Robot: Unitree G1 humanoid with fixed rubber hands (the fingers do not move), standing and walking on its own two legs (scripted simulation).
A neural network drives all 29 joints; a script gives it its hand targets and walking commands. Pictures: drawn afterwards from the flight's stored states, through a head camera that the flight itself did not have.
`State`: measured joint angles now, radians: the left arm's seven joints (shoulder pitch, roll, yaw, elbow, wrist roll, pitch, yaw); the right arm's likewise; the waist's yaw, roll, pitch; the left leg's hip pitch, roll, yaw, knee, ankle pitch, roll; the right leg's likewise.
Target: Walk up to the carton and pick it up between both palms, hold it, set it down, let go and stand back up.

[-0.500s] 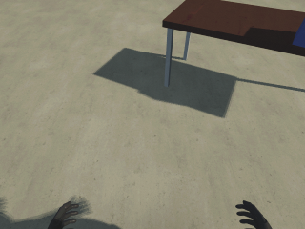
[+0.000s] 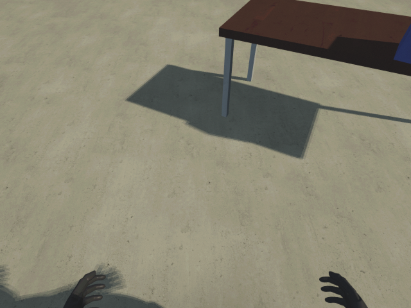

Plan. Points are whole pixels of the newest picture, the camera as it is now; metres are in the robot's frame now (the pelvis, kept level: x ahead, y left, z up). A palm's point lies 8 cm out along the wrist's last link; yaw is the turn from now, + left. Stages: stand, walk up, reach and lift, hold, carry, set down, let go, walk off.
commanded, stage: stand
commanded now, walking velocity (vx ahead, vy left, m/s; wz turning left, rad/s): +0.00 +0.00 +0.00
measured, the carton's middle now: out of the picture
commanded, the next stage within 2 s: none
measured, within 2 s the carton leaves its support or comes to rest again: neither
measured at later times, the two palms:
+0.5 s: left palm out of the picture +0.14 +0.27 -0.07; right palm out of the picture +0.13 -0.27 -0.08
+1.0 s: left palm out of the picture +0.12 +0.27 -0.07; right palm out of the picture +0.11 -0.28 -0.08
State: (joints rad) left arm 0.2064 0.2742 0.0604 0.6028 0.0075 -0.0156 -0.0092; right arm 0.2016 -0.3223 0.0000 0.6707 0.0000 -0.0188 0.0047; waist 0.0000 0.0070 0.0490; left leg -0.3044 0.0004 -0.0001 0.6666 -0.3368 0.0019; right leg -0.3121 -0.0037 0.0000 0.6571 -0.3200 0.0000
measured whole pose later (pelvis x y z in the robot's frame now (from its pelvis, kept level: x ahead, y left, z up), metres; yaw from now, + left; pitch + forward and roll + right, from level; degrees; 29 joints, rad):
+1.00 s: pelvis -0.02 +0.00 +0.00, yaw +0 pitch -3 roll +0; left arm 0.21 0.28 0.06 0.62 0.00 -0.02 -0.01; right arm 0.20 -0.33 0.00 0.72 0.00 -0.02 0.01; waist 0.00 0.00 0.05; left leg -0.30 0.00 0.00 0.64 -0.29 0.00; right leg -0.31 0.00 0.00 0.63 -0.27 0.00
